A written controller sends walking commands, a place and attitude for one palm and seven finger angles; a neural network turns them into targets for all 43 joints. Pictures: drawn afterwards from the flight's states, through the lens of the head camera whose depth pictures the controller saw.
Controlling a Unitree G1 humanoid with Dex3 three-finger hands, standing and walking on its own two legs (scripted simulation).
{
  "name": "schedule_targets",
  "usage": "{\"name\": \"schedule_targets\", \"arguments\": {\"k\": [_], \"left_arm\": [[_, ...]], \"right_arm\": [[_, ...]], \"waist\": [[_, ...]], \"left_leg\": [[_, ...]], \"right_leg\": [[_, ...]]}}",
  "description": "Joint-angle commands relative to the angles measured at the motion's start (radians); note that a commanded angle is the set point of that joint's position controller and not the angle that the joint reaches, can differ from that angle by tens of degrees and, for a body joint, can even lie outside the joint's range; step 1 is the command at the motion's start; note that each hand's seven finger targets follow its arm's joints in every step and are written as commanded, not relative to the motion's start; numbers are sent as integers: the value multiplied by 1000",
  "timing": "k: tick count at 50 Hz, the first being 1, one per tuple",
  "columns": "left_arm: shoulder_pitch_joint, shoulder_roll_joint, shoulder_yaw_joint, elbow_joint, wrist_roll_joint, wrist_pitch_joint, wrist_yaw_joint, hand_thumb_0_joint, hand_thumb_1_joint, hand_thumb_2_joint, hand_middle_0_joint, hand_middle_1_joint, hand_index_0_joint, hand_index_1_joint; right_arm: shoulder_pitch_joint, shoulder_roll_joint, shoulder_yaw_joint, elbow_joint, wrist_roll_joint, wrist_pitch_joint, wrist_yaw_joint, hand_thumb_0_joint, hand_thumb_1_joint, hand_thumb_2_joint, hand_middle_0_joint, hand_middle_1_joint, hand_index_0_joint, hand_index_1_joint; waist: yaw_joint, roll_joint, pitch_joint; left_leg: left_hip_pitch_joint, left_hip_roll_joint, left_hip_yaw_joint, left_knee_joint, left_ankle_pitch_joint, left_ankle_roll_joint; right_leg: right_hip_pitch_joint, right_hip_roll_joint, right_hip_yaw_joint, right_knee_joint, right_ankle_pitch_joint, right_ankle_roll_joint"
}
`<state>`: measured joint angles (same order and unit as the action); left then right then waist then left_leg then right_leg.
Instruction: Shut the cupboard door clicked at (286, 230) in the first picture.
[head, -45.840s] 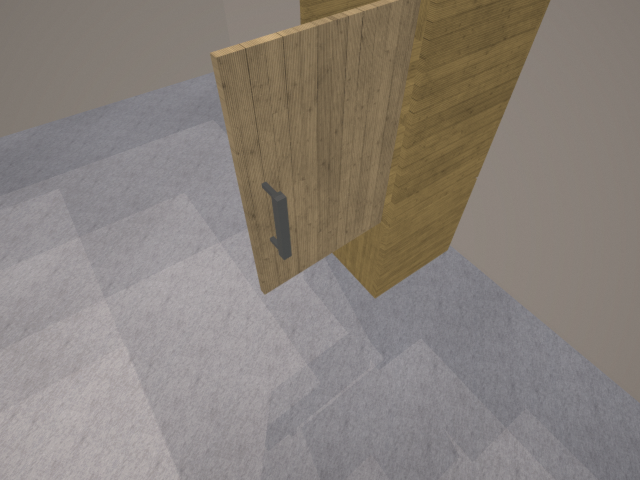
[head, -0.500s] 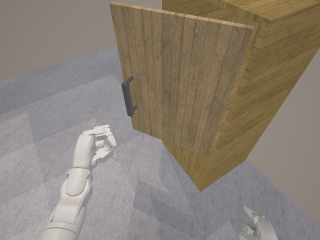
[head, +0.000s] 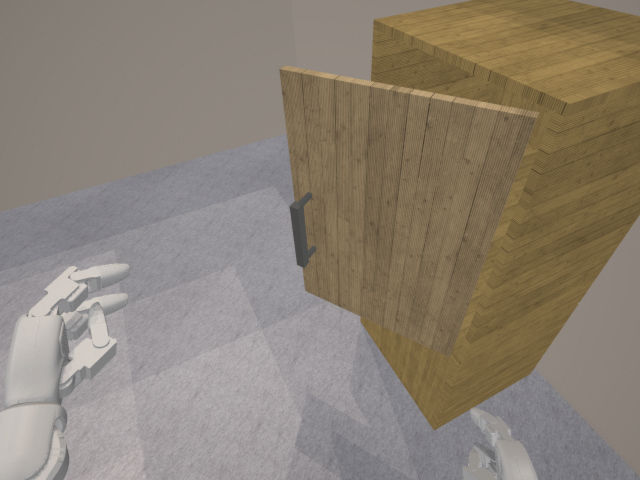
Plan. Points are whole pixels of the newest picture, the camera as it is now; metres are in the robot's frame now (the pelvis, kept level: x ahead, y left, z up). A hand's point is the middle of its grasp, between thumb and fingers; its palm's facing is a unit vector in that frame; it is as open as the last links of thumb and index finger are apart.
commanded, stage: draw the hand back to the body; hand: left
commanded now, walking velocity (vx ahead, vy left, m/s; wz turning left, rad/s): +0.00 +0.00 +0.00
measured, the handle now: (305, 230) +0.63 +0.12 -0.09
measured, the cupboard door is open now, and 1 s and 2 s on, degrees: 33 33 33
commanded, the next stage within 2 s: step back with the hand held close in 0.46 s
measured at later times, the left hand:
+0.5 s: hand (77, 355) +0.18 +0.25 +0.16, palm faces +0.45 -0.80 -0.40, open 7.4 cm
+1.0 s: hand (66, 351) +0.18 +0.27 +0.16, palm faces +0.36 -0.80 -0.48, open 7.4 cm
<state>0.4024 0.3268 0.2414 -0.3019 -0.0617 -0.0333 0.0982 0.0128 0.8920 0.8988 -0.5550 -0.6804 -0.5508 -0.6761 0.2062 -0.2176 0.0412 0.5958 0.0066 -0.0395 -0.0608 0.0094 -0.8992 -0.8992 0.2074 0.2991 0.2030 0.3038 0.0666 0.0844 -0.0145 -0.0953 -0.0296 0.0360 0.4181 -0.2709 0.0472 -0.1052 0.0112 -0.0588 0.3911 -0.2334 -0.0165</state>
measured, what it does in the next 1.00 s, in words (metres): stands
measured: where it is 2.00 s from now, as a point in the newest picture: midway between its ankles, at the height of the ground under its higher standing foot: outside the picture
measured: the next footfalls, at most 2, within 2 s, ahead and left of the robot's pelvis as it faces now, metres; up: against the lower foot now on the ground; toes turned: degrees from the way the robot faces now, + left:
none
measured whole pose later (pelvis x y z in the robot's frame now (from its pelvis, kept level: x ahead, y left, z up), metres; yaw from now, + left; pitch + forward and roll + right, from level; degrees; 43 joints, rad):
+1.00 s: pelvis -0.04 +0.02 -0.01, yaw -3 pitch +1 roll -1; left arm 0.55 0.45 0.42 -0.47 -0.05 -0.16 0.14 0.01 0.89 0.90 -0.22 -0.31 -0.21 -0.30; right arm 0.21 -0.24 -0.01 0.55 0.01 0.00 -0.09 0.01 -0.90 -0.90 0.21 0.30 0.20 0.30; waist -0.02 0.00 -0.03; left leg -0.29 -0.02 0.09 0.56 -0.29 0.07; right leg -0.31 0.01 -0.01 0.53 -0.22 0.00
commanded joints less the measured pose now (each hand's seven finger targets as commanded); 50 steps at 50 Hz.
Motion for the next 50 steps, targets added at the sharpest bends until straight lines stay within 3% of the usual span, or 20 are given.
{"name": "schedule_targets", "arguments": {"k": [1, 4, 6, 8, 11, 14, 18, 21, 28, 29, 30, 32, 35, 37, 38, 39, 41, 42, 45, 50], "left_arm": [[-56, 212, 193, -266, -12, -91, 24, 0, 900, 900, -282, -390, -282, -390], [-24, 251, 260, -303, -16, -111, 28, 0, 900, 900, -200, -300, -200, -300], [-18, 172, 188, -235, -13, -110, 21, 0, 900, 900, -200, -300, -200, -300], [-34, 163, 169, -209, -10, -113, 21, 0, 900, 900, -200, -300, -200, -300], [-72, 194, 190, -233, -5, -127, 29, 0, 900, 900, -200, -300, -200, -300], [-75, 216, 208, -274, -2, -136, 33, 0, 900, 900, -200, -300, -200, -300], [-46, 248, 246, -276, -3, -140, 38, 0, 900, 900, -200, -300, -200, -300], [-48, 222, 227, -280, -2, -142, 35, 0, 900, 900, -200, -300, -200, -300], [-19, 210, 225, -229, -10, -134, 25, 0, 900, 900, -200, -300, -200, -300], [-30, 199, 212, -237, -10, -135, 24, 0, 900, 900, -200, -300, -200, -300], [-139, 306, 320, -301, 3, -177, 37, 0, 900, 900, -200, -300, -200, -300], [-13, 215, 252, -237, 16, -184, 45, 0, 900, 900, -200, -300, -200, -300], [31, 203, 243, -277, 25, -186, 67, 0, 900, 900, -200, -300, -200, -300], [61, 225, 264, -303, 23, -182, 83, 0, 900, 900, -200, -300, -200, -300], [71, 251, 288, -325, 23, -181, 89, 0, 900, 900, -200, -300, -200, -300], [91, 259, 293, -324, 19, -180, 89, 0, 900, 900, -200, -300, -200, -300], [108, 288, 316, -336, 9, -188, 78, 0, 900, 900, -200, -300, -200, -300], [113, 294, 319, -344, 5, -188, 76, 0, 900, 900, -200, -300, -200, -300], [129, 301, 327, -364, 1, -190, 73, 0, 900, 900, -200, -300, -200, -300], [135, 288, 332, -375, 7, -203, 68, 0, 900, 900, -200, -300, -200, -300]], "right_arm": [[-133, -102, -49, -152, 4, -80, -4, 0, -900, -900, 200, 300, 200, 300], [-135, -105, -58, -145, 9, -93, -4, 0, -900, -900, 200, 300, 200, 300], [-130, -109, -59, -131, 9, -99, -2, 0, -900, -900, 200, 300, 200, 300], [-128, -121, -65, -123, 9, -106, -5, 0, -900, -900, 200, 300, 200, 300], [-130, -122, -68, -125, 9, -115, -12, 0, -900, -900, 200, 300, 200, 300], [-139, -116, -67, -126, 6, -127, -17, 0, -900, -900, 200, 300, 200, 300], [-137, -114, -64, -116, 2, -140, -17, 0, -900, -900, 200, 300, 200, 300], [-136, -106, -61, -117, 5, -143, -15, 0, -900, -900, 200, 300, 200, 300], [-130, -115, -68, -115, 4, -136, -14, 0, -900, -900, 200, 300, 200, 300], [-134, -111, -66, -119, 6, -133, -13, 0, -900, -900, 200, 300, 200, 300], [-126, -151, -79, -155, 7, -114, -18, 0, -900, -900, 200, 300, 200, 300], [-97, -140, -85, -142, -19, -85, -26, 0, -900, -900, 200, 300, 200, 300], [-77, -136, -94, -158, -24, -49, -36, 0, -900, -900, 200, 300, 200, 300], [-69, -135, -98, -175, -18, -32, -40, 0, -900, -900, 200, 300, 200, 300], [-77, -141, -101, -180, -19, -26, -45, 0, -900, -900, 200, 300, 200, 300], [-74, -133, -98, -192, -7, -21, -45, 0, -900, -900, 200, 300, 200, 300], [-88, -130, -97, -200, 12, -14, -38, 0, -900, -900, 200, 300, 200, 300], [-89, -132, -96, -204, 13, -10, -38, 0, -900, -900, 200, 300, 200, 300], [-98, -141, -92, -213, 11, -5, -39, 0, -900, -900, 200, 300, 200, 300], [-92, -156, -91, -221, 4, -18, -36, 0, -900, -900, 200, 300, 200, 300]], "waist": [[-3, -38, -67], [4, -5, -57], [-13, -27, 16], [-17, -62, 40], [-12, -56, 12], [-3, -31, -37], [7, -5, -38], [0, 12, -10], [-2, -44, 0], [-5, -36, 7], [-48, -39, 41], [-64, -125, -2], [-75, -81, -99], [-78, -80, -147], [-76, -50, -171], [-76, -69, -188], [-71, -77, -217], [-70, -86, -213], [-64, -27, -176], [-57, 30, -104]], "left_leg": [[-29, 61, -35, -59, 305, -41], [-43, 59, -32, -66, 259, -41], [-57, 63, -33, -77, 206, -39], [-62, 65, -38, -89, 144, -33], [-60, 56, -36, -95, 90, -24], [-47, 52, -34, -87, 114, -22], [-58, 48, -32, -79, 153, -27], [-56, 51, -24, -81, 148, -31], [-54, 54, -18, -82, 151, -25], [-53, 55, -17, -83, 146, -24], [-121, 70, -38, -33, 48, -7], [-100, 64, -54, 33, 34, -11], [-99, 86, -60, 62, 147, -23], [-106, 111, -68, 63, 286, -28], [-113, 119, -72, 68, 367, -33], [-125, 129, -72, 72, 415, -33], [-142, 131, -62, 80, 420, -24], [-158, 131, -66, 76, 419, -23], [-234, 143, -97, 37, 374, -15], [-429, 181, -142, -62, 112, 18]], "right_leg": [[38, -19, 26, -34, 208, 2], [41, -21, 33, -39, 171, 0], [-15, -20, 30, -51, 117, 4], [-34, -20, 31, -65, 60, 6], [-25, -23, 36, -64, 16, 6], [7, -25, 44, -58, 36, 3], [29, -24, 46, -57, 79, -2], [6, -20, 45, -61, 71, 0], [2, -20, 50, -75, 70, 4], [-3, -21, 55, -77, 63, 4], [-82, -70, 184, -124, 81, -7], [-122, -120, 230, -136, 80, -31], [-73, -147, 222, -48, 250, -49], [-36, -134, 192, 26, 379, -41], [-11, -133, 181, 63, 456, -40], [3, -133, 174, 98, 505, -34], [12, -132, 175, 129, 548, -21], [11, -125, 173, 139, 549, -16], [9, -92, 153, 166, 452, -3], [62, -28, 122, 210, 273, 24]]}}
